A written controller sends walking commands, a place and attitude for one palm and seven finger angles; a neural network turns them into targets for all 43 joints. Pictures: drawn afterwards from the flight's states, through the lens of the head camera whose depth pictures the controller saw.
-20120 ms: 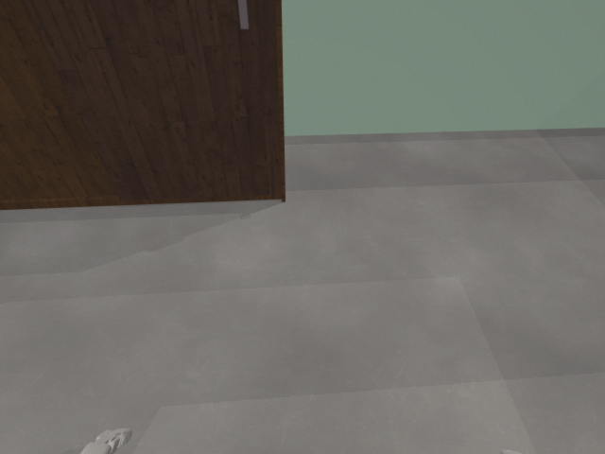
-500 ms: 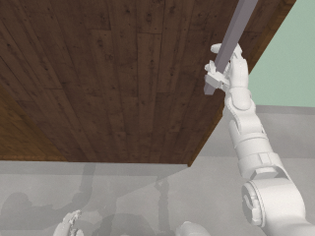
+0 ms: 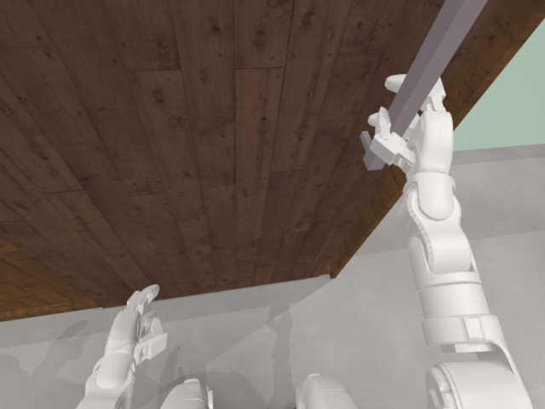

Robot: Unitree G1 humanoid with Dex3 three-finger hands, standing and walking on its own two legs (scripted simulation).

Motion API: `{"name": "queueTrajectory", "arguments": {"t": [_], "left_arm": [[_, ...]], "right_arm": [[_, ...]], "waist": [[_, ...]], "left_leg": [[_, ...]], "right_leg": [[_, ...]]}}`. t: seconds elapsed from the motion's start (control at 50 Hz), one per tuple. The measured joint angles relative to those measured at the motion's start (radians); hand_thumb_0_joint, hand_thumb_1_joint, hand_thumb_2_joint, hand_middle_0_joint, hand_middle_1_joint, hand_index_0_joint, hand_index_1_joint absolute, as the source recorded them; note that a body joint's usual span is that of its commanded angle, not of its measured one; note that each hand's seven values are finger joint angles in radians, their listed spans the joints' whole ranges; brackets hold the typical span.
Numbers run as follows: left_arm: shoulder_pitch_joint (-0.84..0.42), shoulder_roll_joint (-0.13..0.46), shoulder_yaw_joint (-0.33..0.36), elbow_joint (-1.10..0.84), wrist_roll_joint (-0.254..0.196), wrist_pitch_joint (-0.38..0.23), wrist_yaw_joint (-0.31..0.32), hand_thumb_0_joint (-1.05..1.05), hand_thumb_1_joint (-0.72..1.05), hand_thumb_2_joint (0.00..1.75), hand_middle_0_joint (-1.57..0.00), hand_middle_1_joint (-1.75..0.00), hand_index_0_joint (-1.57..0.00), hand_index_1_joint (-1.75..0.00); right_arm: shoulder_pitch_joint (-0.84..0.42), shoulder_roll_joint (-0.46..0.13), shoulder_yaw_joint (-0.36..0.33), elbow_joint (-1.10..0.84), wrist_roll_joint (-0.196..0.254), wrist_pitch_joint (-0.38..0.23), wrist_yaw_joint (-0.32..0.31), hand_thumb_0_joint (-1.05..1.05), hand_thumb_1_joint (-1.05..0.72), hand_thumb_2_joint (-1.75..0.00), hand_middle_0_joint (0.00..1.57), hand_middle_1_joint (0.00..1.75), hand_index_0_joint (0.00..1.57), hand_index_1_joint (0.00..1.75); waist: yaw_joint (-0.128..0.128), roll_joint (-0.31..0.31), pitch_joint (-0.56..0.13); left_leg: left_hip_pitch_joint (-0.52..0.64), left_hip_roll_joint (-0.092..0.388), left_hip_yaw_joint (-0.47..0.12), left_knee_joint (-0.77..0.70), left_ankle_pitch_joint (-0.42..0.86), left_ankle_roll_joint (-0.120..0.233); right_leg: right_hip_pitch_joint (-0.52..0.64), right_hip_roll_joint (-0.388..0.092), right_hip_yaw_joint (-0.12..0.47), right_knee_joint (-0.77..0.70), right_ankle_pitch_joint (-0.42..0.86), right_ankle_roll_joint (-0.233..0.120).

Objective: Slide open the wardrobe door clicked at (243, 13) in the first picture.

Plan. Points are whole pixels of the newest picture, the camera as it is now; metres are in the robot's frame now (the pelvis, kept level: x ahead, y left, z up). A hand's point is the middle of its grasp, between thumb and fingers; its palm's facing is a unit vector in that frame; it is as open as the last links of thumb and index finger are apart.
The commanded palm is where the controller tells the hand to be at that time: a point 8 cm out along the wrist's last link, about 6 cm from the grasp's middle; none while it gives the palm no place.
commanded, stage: step sideways, sliding the door along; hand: right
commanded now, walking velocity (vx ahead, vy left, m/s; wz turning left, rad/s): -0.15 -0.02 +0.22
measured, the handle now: (409, 73) +0.47 -0.16 +0.21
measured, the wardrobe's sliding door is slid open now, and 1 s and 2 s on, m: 0.06 0.33 0.53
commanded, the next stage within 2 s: none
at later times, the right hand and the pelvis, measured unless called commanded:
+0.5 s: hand (274, 145) +0.40 +0.00 +0.15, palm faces +0.10 +0.99 -0.07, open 6.4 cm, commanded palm +0.37 +0.02 +0.16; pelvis +0.04 +0.10 +0.02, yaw +2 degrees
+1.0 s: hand (165, 158) +0.37 +0.13 +0.15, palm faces -0.07 +0.99 -0.13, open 6.5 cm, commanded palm +0.35 +0.13 +0.16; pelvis -0.02 +0.17 +0.00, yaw +8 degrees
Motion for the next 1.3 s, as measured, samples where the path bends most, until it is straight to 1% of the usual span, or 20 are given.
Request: {"name": "queueTrajectory", "arguments": {"t": [0.06, 0.12, 0.18, 0.3, 0.36, 0.42, 0.46, 0.56, 0.62, 0.68, 0.76, 0.88, 0.96, 0.98, 1.02, 1.06, 1.12, 1.16, 1.2, 1.3], "left_arm": [[0.015, 0.030, 0.022, 0.008, 0.000, -0.006, 0.014, 0.01, 0.91, 0.90, -0.20, -0.30, -0.20, -0.30], [0.042, 0.015, 0.034, -0.006, -0.006, 0.013, -0.020, 0.01, 0.91, 0.90, -0.20, -0.30, -0.20, -0.30], [0.058, -0.005, 0.015, -0.027, 0.001, 0.013, -0.051, 0.01, 0.91, 0.90, -0.20, -0.30, -0.20, -0.30], [0.045, -0.056, -0.026, -0.073, 0.011, 0.012, -0.085, 0.01, 0.91, 0.90, -0.20, -0.30, -0.20, -0.30], [0.025, -0.067, -0.047, -0.079, 0.004, 0.024, -0.085, 0.01, 0.91, 0.90, -0.20, -0.30, -0.20, -0.30], [-0.010, -0.059, -0.053, -0.066, 0.008, 0.027, -0.059, 0.01, 0.91, 0.90, -0.20, -0.30, -0.21, -0.30], [-0.025, -0.049, -0.049, -0.070, 0.009, 0.016, -0.050, 0.01, 0.91, 0.90, -0.20, -0.30, -0.20, -0.30], [-0.055, -0.021, -0.030, -0.084, 0.015, 0.031, -0.045, 0.01, 0.91, 0.90, -0.20, -0.30, -0.20, -0.30], [-0.046, -0.010, -0.014, -0.090, 0.014, 0.056, -0.047, 0.01, 0.91, 0.90, -0.20, -0.30, -0.20, -0.30], [-0.031, -0.023, 0.009, -0.090, 0.018, 0.070, -0.064, 0.01, 0.91, 0.90, -0.20, -0.30, -0.20, -0.30], [-0.012, -0.037, 0.000, -0.094, 0.039, 0.073, -0.089, 0.01, 0.91, 0.90, -0.20, -0.30, -0.20, -0.30], [0.019, -0.089, -0.028, -0.091, 0.033, 0.085, -0.092, 0.01, 0.91, 0.90, -0.20, -0.30, -0.20, -0.30], [0.040, -0.103, -0.053, -0.075, 0.013, 0.076, -0.082, 0.01, 0.91, 0.90, -0.20, -0.30, -0.21, -0.30], [0.035, -0.092, -0.053, -0.062, 0.008, 0.075, -0.075, 0.01, 0.91, 0.90, -0.20, -0.30, -0.21, -0.30], [0.029, -0.073, -0.047, -0.029, 0.011, 0.066, -0.054, 0.01, 0.91, 0.90, -0.20, -0.30, -0.21, -0.30], [0.032, -0.053, -0.032, -0.009, 0.015, 0.054, -0.038, 0.01, 0.91, 0.90, -0.20, -0.30, -0.21, -0.30], [0.037, -0.022, -0.009, 0.001, 0.019, 0.049, -0.025, 0.01, 0.91, 0.90, -0.20, -0.30, -0.20, -0.30], [0.042, -0.005, 0.010, -0.002, 0.021, 0.059, -0.021, 0.01, 0.91, 0.90, -0.20, -0.30, -0.20, -0.30], [0.040, -0.015, 0.031, -0.004, 0.018, 0.078, -0.028, 0.01, 0.91, 0.90, -0.20, -0.30, -0.20, -0.30], [0.070, -0.012, 0.021, -0.013, 0.022, 0.090, -0.064, 0.01, 0.91, 0.90, -0.20, -0.30, -0.20, -0.30]], "right_arm": [[0.032, 0.042, 0.032, -0.069, 0.008, -0.004, -0.014, -0.02, -0.73, -0.85, 0.38, 1.38, 0.16, 1.38], [0.051, 0.059, 0.080, -0.111, -0.011, -0.018, -0.006, -0.01, -0.74, -0.84, 0.37, 1.39, 0.15, 1.36], [0.101, 0.062, 0.107, -0.163, -0.024, -0.024, -0.001, -0.01, -0.75, -0.83, 0.36, 1.39, 0.14, 1.34], [0.207, 0.036, 0.100, -0.256, -0.017, -0.037, 0.014, -0.02, -0.75, -0.84, 0.37, 1.40, 0.14, 1.35], [0.245, 0.039, 0.079, -0.281, -0.014, -0.036, 0.017, -0.02, -0.74, -0.84, 0.40, 1.40, 0.15, 1.35], [0.281, 0.061, 0.076, -0.304, -0.017, -0.038, 0.007, -0.02, -0.74, -0.84, 0.41, 1.40, 0.16, 1.35], [0.304, 0.077, 0.084, -0.328, -0.023, -0.041, -0.005, -0.02, -0.74, -0.84, 0.40, 1.40, 0.17, 1.35], [0.328, 0.100, 0.127, -0.361, -0.044, -0.067, -0.018, -0.01, -0.75, -0.81, 0.36, 1.40, 0.18, 1.34], [0.314, 0.100, 0.170, -0.351, -0.049, -0.075, -0.006, 0.00, -0.75, -0.80, 0.35, 1.40, 0.18, 1.34], [0.271, 0.091, 0.205, -0.304, -0.052, -0.086, 0.018, -0.01, -0.74, -0.78, 0.35, 1.40, 0.18, 1.33], [0.247, 0.089, 0.204, -0.256, -0.080, -0.081, 0.036, -0.01, -0.74, -0.77, 0.36, 1.40, 0.17, 1.34], [0.237, 0.055, 0.148, -0.224, -0.057, -0.062, 0.044, -0.01, -0.72, -0.76, 0.39, 1.39, 0.19, 1.37], [0.209, 0.025, 0.095, -0.204, -0.046, -0.041, 0.035, -0.02, -0.72, -0.79, 0.41, 1.38, 0.17, 1.37], [0.201, 0.030, 0.083, -0.196, -0.045, -0.036, 0.026, -0.02, -0.73, -0.80, 0.42, 1.38, 0.16, 1.37], [0.187, 0.038, 0.069, -0.172, -0.049, -0.030, 0.006, -0.02, -0.74, -0.81, 0.40, 1.38, 0.15, 1.36], [0.172, 0.046, 0.063, -0.156, -0.046, -0.021, -0.006, -0.01, -0.74, -0.81, 0.37, 1.39, 0.14, 1.36], [0.137, 0.048, 0.067, -0.132, -0.044, -0.018, -0.014, 0.00, -0.75, -0.81, 0.34, 1.39, 0.14, 1.36], [0.099, 0.037, 0.075, -0.110, -0.036, -0.019, -0.003, 0.00, -0.75, -0.80, 0.34, 1.39, 0.15, 1.36], [0.050, 0.014, 0.081, -0.075, -0.031, -0.020, 0.016, 0.00, -0.75, -0.79, 0.34, 1.39, 0.15, 1.35], [0.003, 0.009, 0.065, 0.006, -0.020, -0.005, 0.026, 0.01, -0.76, -0.79, 0.31, 1.40, 0.15, 1.35]], "waist": [[0.010, -0.014, -0.002], [-0.033, 0.028, 0.010], [-0.055, 0.035, 0.016], [-0.068, 0.018, 0.028], [-0.041, -0.011, 0.023], [-0.028, 0.006, 0.007], [-0.026, 0.033, 0.006], [0.007, 0.061, 0.020], [0.020, 0.062, -0.002], [0.017, 0.098, -0.010], [0.014, 0.073, -0.013], [0.002, 0.023, -0.011], [0.014, 0.015, -0.019], [0.026, 0.000, -0.016], [0.034, 0.013, -0.025], [0.035, 0.038, -0.034], [0.060, 0.057, -0.037], [0.075, 0.058, -0.040], [0.064, 0.102, -0.017], [0.023, 0.084, -0.015]], "left_leg": [[-0.027, -0.011, 0.018, 0.044, 0.045, 0.000], [-0.078, -0.046, -0.058, 0.193, -0.098, 0.006], [-0.081, -0.076, -0.075, 0.243, -0.151, 0.013], [-0.003, -0.095, -0.059, 0.050, -0.007, 0.018], [0.065, -0.115, -0.018, -0.054, 0.021, 0.054], [0.041, -0.100, -0.020, -0.058, 0.010, 0.085], [0.029, -0.087, -0.041, -0.087, 0.040, 0.091], [0.022, -0.092, -0.065, -0.144, 0.131, 0.103], [0.017, -0.125, -0.062, -0.131, 0.115, 0.093], [-0.035, -0.139, -0.100, 0.032, -0.039, 0.052], [-0.085, -0.144, -0.135, 0.239, -0.171, 0.027], [-0.014, -0.095, -0.112, 0.078, -0.080, 0.010], [0.072, -0.094, -0.074, -0.094, 0.049, 0.002], [0.063, -0.105, -0.058, -0.084, 0.045, 0.011], [0.030, -0.095, -0.059, -0.070, 0.042, 0.034], [0.009, -0.082, -0.070, -0.086, 0.061, 0.050], [-0.005, -0.081, -0.054, -0.119, 0.098, 0.059], [-0.031, -0.097, -0.028, -0.089, 0.093, 0.062], [-0.065, -0.102, -0.060, 0.015, 0.017, 0.045], [-0.106, -0.120, -0.094, 0.237, -0.099, 0.028]], "right_leg": [[0.065, 0.017, -0.074, -0.217, 0.244, -0.018], [0.105, 0.008, -0.091, -0.256, 0.183, -0.020], [0.145, -0.021, -0.099, -0.293, 0.176, 0.000], [0.205, -0.081, -0.129, -0.286, 0.170, 0.046], [0.154, -0.125, -0.111, -0.156, 0.175, 0.041], [0.042, -0.033, -0.028, 0.042, -0.016, 0.018], [-0.003, 0.031, -0.018, 0.087, -0.076, 0.013], [0.011, 0.069, -0.073, -0.147, 0.090, 0.026], [0.080, 0.034, -0.113, -0.314, 0.347, 0.013], [0.111, 0.023, -0.136, -0.331, 0.264, -0.019], [0.122, -0.031, -0.149, -0.318, 0.239, -0.003], [0.141, -0.133, -0.172, -0.321, 0.258, 0.052], [0.089, -0.183, -0.136, -0.247, 0.249, 0.083], [0.060, -0.178, -0.097, -0.196, 0.195, 0.064], [0.007, -0.096, -0.040, -0.067, 0.046, 0.033], [-0.014, -0.016, -0.037, 0.005, -0.021, 0.018], [0.036, 0.036, -0.090, -0.157, 0.090, 0.017], [0.091, 0.026, -0.124, -0.305, 0.273, -0.010], [0.093, 0.026, -0.135, -0.291, 0.250, -0.027], [0.108, -0.057, -0.135, -0.293, 0.235, 0.016]]}}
